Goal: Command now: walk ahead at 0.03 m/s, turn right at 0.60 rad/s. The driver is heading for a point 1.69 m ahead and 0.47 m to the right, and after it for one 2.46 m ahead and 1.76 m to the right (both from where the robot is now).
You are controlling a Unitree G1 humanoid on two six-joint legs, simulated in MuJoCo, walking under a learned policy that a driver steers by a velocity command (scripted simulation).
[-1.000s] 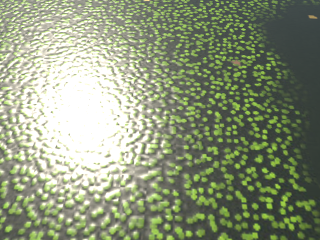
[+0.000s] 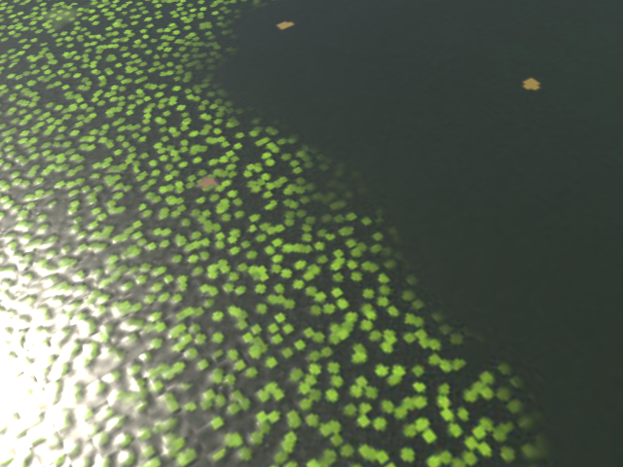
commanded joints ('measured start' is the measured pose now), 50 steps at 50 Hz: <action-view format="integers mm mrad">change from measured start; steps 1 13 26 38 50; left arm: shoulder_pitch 1 20 20 -23 88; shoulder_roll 150 188 109 123 139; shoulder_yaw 43 69 50 -2 18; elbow -56 -38 1 38 159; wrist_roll -3 14 4 11 10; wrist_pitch -15 1 23 -27 -69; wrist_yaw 5 -13 -23 14 14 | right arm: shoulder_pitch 40 -6 3 25 -47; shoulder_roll -88 -66 -101 -42 -52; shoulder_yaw -27 -8 -13 10 -5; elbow -50 -91 -87 -25 -8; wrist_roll -1 22 7 14 -4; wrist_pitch -4 -19 -49 -25 -67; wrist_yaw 1 -15 -24 6 44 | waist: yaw -3 22 -5 9 46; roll -140 -177 94 -208 -164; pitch -133 -121 -69 -87 27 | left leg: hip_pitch -63 147 428 233 22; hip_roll -12 -99 188 10 -23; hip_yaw -43 -68 -165 -24 5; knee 28 -386 -722 -494 -366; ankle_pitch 40 9 609 -16 21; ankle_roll -4 42 252 50 81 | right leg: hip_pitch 161 80 -240 156 237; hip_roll -221 -184 54 -335 -262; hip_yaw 255 474 66 299 301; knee -156 -135 559 -207 -363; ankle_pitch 436 232 -225 325 -250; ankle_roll -161 -140 122 -120 -173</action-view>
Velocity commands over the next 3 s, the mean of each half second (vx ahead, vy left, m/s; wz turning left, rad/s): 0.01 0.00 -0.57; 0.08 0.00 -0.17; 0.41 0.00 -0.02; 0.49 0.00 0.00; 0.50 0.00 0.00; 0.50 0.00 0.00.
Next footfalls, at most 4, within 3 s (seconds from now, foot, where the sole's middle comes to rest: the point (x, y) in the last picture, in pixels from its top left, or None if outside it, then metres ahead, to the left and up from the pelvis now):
0.32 left None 0.06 0.12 -0.78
0.72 right None -0.04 -0.08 -0.77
1.10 left None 0.11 0.10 -0.78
1.60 right None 0.37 -0.18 -0.78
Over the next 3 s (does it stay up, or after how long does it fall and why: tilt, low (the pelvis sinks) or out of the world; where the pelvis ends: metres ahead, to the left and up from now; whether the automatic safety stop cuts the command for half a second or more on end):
stays up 0.95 -0.34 0.01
